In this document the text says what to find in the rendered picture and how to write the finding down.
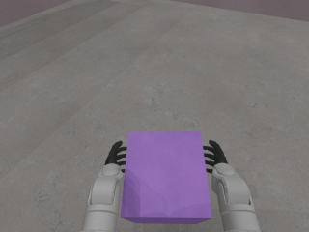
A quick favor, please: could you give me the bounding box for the left robot hand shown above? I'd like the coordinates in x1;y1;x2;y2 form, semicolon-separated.
105;141;127;173

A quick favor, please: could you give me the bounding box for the left robot forearm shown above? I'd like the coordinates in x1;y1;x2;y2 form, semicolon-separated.
79;163;124;232

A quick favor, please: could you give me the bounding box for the right robot forearm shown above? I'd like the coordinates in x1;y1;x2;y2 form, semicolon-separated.
211;162;261;232

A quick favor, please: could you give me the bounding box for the right robot hand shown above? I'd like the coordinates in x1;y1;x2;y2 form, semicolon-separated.
203;140;228;174

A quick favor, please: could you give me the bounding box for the carton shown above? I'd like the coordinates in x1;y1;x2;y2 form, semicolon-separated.
120;131;212;224

